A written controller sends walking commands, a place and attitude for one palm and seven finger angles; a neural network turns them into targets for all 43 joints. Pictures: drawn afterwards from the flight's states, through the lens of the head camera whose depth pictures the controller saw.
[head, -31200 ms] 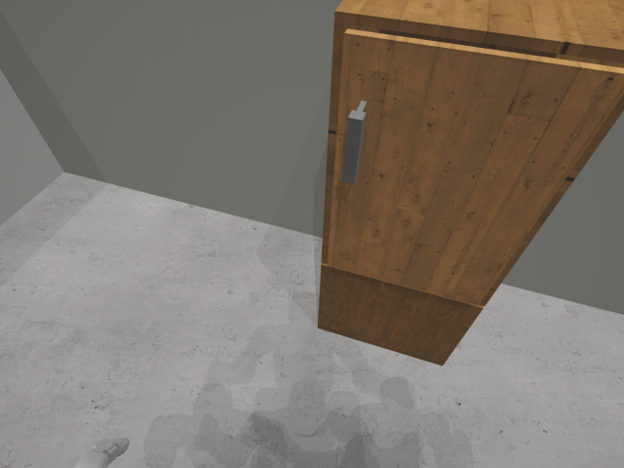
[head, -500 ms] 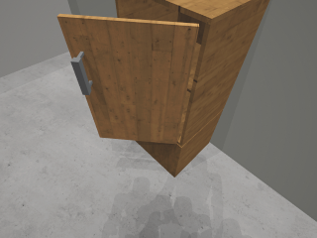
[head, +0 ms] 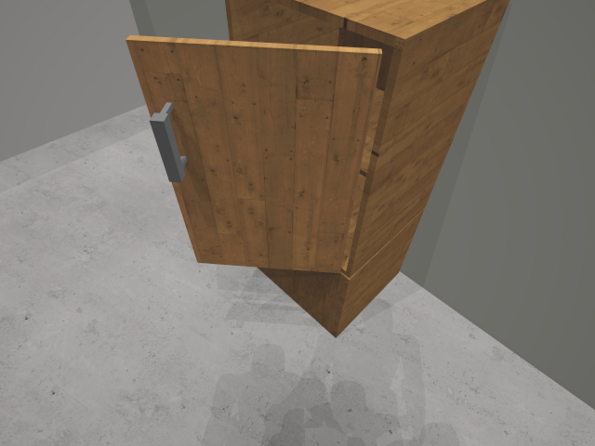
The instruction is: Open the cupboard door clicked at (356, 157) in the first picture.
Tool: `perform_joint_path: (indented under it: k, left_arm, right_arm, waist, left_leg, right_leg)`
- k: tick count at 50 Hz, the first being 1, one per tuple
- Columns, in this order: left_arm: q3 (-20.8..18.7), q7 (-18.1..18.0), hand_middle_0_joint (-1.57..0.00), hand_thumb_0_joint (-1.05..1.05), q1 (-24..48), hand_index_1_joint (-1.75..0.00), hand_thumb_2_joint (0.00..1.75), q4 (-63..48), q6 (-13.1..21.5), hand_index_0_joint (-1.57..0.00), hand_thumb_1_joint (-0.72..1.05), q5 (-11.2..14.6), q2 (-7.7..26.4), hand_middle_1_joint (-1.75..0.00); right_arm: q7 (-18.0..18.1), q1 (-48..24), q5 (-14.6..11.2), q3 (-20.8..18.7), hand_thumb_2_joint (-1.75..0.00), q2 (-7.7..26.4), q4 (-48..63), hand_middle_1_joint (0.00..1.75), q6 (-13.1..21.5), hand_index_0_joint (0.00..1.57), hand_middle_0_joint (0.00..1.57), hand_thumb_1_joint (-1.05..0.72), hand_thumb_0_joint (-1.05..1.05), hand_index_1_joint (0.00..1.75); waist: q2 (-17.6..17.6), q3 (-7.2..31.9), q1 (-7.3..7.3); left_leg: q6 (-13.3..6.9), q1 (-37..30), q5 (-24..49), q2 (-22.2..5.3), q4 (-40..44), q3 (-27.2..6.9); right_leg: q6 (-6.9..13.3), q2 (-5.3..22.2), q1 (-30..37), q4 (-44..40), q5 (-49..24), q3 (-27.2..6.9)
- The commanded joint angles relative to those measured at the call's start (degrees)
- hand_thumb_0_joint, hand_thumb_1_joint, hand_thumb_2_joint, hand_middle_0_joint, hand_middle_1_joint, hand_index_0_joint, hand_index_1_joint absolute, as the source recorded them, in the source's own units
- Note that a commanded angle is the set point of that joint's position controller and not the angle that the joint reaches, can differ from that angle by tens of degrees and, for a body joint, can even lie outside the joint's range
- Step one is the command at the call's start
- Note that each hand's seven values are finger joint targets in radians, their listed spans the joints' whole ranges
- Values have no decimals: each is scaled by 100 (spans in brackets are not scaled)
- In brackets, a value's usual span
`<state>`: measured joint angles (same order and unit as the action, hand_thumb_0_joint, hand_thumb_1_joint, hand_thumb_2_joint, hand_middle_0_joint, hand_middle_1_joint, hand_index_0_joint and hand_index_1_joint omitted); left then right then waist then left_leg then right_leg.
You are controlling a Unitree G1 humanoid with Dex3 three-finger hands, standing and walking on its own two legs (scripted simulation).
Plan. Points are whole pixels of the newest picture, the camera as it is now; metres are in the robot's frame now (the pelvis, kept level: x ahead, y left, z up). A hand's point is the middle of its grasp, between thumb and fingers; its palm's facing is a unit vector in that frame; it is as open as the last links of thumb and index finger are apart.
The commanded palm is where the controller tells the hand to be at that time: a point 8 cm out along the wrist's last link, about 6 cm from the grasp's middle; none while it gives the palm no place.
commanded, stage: look again from close up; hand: left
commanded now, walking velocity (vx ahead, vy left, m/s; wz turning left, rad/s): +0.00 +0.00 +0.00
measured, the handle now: (172, 142) +0.59 +0.27 +0.08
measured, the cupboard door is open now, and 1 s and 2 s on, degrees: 40 40 40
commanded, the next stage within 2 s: shuffle to correct the standing spot in 0.24 s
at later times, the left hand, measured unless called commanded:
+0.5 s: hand out of the picture -0.01 +0.20 -0.18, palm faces +0.02 -0.98 -0.19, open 7.4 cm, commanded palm none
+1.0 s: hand out of the picture +0.11 +0.24 -0.17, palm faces +0.05 -0.98 -0.20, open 7.4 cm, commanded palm none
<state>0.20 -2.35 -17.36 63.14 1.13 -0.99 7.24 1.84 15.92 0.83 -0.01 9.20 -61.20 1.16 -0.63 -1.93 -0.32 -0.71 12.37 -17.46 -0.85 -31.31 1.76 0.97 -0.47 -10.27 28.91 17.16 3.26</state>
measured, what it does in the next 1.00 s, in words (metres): lifts its right foot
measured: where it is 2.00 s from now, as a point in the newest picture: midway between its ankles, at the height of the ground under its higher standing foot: outside the picture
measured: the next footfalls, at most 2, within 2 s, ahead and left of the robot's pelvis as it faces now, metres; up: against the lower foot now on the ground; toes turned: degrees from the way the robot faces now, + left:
right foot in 1.18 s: +0.11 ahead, -0.08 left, +0.00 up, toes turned -1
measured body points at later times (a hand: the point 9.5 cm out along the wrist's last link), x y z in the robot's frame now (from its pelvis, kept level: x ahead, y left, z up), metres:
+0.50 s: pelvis +0.00 +0.02 +0.00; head +0.01 +0.03 +0.45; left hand -0.01 +0.25 -0.16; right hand -0.01 -0.20 -0.16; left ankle -0.01 +0.11 -0.73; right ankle -0.02 -0.11 -0.73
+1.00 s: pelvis +0.05 +0.05 +0.01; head +0.10 +0.07 +0.45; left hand +0.11 +0.29 -0.16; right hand +0.06 -0.16 -0.15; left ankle +0.00 +0.10 -0.73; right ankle +0.06 -0.08 -0.69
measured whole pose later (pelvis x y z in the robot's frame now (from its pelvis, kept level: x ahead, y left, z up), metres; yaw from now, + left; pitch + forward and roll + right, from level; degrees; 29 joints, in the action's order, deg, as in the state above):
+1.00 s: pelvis +0.05 +0.05 +0.01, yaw +1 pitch +0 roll -1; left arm -2.5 -2.4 -9.0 57.6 -2.3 -1.2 10.4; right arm 3.1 15.6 1.1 0.1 6.2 -60.4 1.0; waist 1.3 -6.3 -0.4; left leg -5.8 6.1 -17.3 3.7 -23.2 4.2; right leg -0.7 1.6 -25.0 51.8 20.1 1.3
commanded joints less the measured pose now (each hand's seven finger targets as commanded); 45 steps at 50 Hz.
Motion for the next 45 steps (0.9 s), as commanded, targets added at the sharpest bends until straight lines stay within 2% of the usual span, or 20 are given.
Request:
perform_joint_path:
  k: [1,3,8,17,20,23,25,27,29,31,32,33,34,35,36,37,38,40,43,45]
  left_arm:
    - [-73,-7,-20,0,-287,-30,90,-271,31,-20,90,17,599,-30]
    - [-69,10,-20,0,-264,-30,90,-283,19,-20,90,22,621,-30]
    - [-75,35,-20,0,-211,-30,90,-327,-22,-20,90,12,691,-30]
    - [-80,47,-20,0,-170,-30,90,-297,-7,-20,90,16,784,-30]
    - [-88,58,-20,0,-253,-30,90,-280,-30,-20,90,-22,741,-30]
    - [-138,83,-20,0,-303,-30,90,-306,-50,-20,90,-63,789,-30]
    - [-178,94,-20,0,-419,-30,90,-297,-37,-20,90,-73,857,-30]
    - [-241,81,-20,0,-561,-30,90,-285,-12,-20,90,-53,986,-30]
    - [-325,51,-20,0,-717,-30,90,-282,16,-20,90,-38,1154,-30]
    - [-387,27,-20,0,-726,-30,90,-324,34,-20,90,-62,1187,-30]
    - [-403,23,-20,0,-639,-30,90,-358,34,-20,90,-73,1183,-30]
    - [-400,31,-20,0,-510,-30,90,-388,13,-20,90,-73,1119,-30]
    - [-351,35,-20,0,-383,-30,90,-433,-30,-20,90,-67,903,-30]
    - [-277,24,-20,0,-268,-30,90,-536,-51,-20,90,-57,607,-30]
    - [-191,-36,-20,0,-39,-30,90,-599,-73,-20,90,-20,544,-30]
    - [-198,-78,-20,0,12,-30,90,-601,-108,-20,90,12,644,-30]
    - [-222,-84,-20,0,52,-30,90,-614,-136,-20,90,25,643,-30]
    - [-228,-62,-20,0,84,-30,90,-565,-171,-20,90,3,600,-30]
    - [-227,-49,-20,0,2,-30,90,-503,-276,-20,90,14,458,-30]
    - [-259,-35,-20,0,43,-30,90,-566,-299,-20,90,3,465,-30]
  right_arm:
    - [2,245,4,-17,-90,449,263,30,86,20,20,-90,0,30]
    - [-2,264,6,-16,-90,501,255,30,82,20,20,-90,0,30]
    - [-15,242,18,-25,-90,617,220,30,90,20,20,-90,0,30]
    - [-15,268,-3,-35,-90,672,100,30,135,20,20,-90,0,30]
    - [-35,361,9,-29,-90,626,46,30,73,20,20,-90,0,30]
    - [-75,334,37,-63,-90,662,102,30,6,20,20,-90,0,30]
    - [-92,320,40,-74,-90,602,160,30,-20,20,20,-90,0,30]
    - [-108,315,44,-54,-90,508,228,30,-4,20,20,-90,0,30]
    - [-114,272,51,-62,-90,423,305,30,11,20,20,-90,0,30]
    - [-117,236,51,-74,-90,385,350,30,31,20,20,-90,0,30]
    - [-123,324,41,-67,-90,354,323,30,59,20,20,-90,0,30]
    - [-123,520,27,-62,-90,370,245,30,89,20,20,-90,0,30]
    - [-108,859,28,-75,-90,505,111,30,134,20,20,-90,0,30]
    - [-38,1303,57,-146,-90,782,-29,30,161,20,20,-90,0,30]
    - [61,1488,29,-105,-90,758,-103,30,142,20,20,-90,0,30]
    - [134,1346,8,-54,-90,670,-93,30,134,20,20,-90,0,30]
    - [164,1192,-5,-66,-90,664,3,30,130,20,20,-90,0,30]
    - [174,785,-3,-114,-90,674,143,30,109,20,20,-90,0,30]
    - [178,514,-13,-135,-90,645,247,30,96,20,20,-90,0,30]
    - [197,469,-3,-152,-90,581,261,30,83,20,20,-90,0,30]
  waist:
    - [-136,-385,71]
    - [53,-381,64]
    - [-79,-438,92]
    - [5,-78,102]
    - [-97,-100,108]
    - [-75,-424,128]
    - [202,-522,168]
    - [703,-560,202]
    - [1110,-427,228]
    - [1067,-461,215]
    - [930,-399,148]
    - [620,-279,58]
    - [-72,-133,-81]
    - [-1164,19,-210]
    - [-1526,-14,-242]
    - [-1239,23,-150]
    - [-878,20,-133]
    - [-435,-96,-3]
    - [-245,65,99]
    - [-311,83,106]
  left_leg:
    - [-209,368,796,-504,938,-639]
    - [-215,373,583,-481,1029,-655]
    - [-246,516,123,-512,1337,-781]
    - [-265,245,641,-511,1308,-744]
    - [-289,270,-108,-447,1286,-656]
    - [-320,640,-971,-363,1242,-667]
    - [-309,800,-986,-224,946,-523]
    - [-201,1100,-566,57,277,-144]
    - [-104,1232,-366,116,-362,134]
    - [-83,1200,-360,59,-416,171]
    - [-88,865,-209,43,-25,161]
    - [-116,306,257,20,375,145]
    - [-238,-401,1411,-301,675,-257]
    - [-633,-1141,3720,-1084,732,-1157]
    - [-835,-1608,6318,-1500,907,-1597]
    - [-832,-1738,7706,-1559,732,-1411]
    - [-844,-1639,7751,-1580,745,-1218]
    - [-947,-1473,7051,-1462,809,-981]
    - [-848,-1090,6280,-1311,997,-717]
    - [-822,-1118,6165,-1312,990,-678]
  right_leg:
    - [138,503,-154,-513,-408,-498]
    - [125,516,-184,-563,-263,-509]
    - [91,499,-130,-523,-195,-436]
    - [58,585,56,-532,-514,-412]
    - [113,586,7,-459,70,-372]
    - [203,617,-207,-432,816,-490]
    - [301,757,-225,-609,1115,-726]
    - [511,1165,-18,-912,1145,-1268]
    - [748,1699,172,-1154,592,-1790]
    - [855,1864,167,-1000,-147,-1767]
    - [791,1749,55,-731,-567,-1500]
    - [618,1451,-177,-353,-794,-1035]
    - [369,878,-548,437,-838,-403]
    - [42,332,-1298,1495,-75,265]
    - [-109,198,-1976,2195,1605,92]
    - [-127,410,-1959,2391,1736,-273]
    - [-126,478,-1862,2501,1648,-267]
    - [-124,492,-1821,2465,1213,-187]
    - [-197,394,-1444,2437,380,-205]
    - [-188,315,-1511,2448,247,-218]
